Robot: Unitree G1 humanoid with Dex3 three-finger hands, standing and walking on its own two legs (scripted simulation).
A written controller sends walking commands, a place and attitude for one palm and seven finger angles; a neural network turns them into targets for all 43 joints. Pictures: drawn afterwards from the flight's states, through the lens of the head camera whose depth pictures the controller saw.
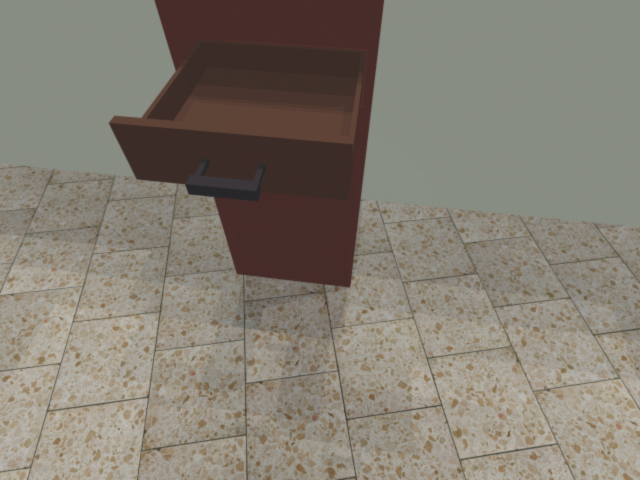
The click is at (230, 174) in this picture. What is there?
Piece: drawer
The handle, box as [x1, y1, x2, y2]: [185, 158, 265, 200]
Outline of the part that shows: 185,183 188,193 190,194 257,200 260,193 259,184 265,167 264,164 259,164 252,181 210,177 203,175 209,163 208,159 203,158 195,173 193,175 190,175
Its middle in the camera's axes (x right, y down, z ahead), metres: -0.15 -0.10 +0.62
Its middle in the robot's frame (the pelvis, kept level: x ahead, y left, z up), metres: +0.54 +0.18 +0.05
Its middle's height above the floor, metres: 0.82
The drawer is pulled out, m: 0.30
